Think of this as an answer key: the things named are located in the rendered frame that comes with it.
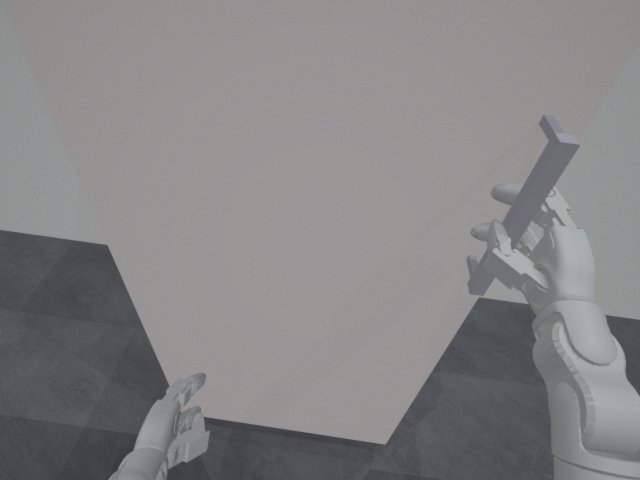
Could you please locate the robot left forearm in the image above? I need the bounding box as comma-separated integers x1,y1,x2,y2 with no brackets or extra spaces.
108,447,168,480

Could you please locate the fridge door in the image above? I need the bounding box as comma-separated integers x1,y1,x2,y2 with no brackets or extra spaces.
0,0,640,445

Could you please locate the handle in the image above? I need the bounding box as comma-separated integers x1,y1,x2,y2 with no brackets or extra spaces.
466,115,580,296

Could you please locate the robot right hand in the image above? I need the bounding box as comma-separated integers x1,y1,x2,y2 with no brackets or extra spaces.
470,183,596,317

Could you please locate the robot left hand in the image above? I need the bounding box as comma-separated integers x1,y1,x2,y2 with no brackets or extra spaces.
133,372,210,469

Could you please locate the robot right forearm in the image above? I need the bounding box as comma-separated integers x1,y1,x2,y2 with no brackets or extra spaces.
532,299,640,480

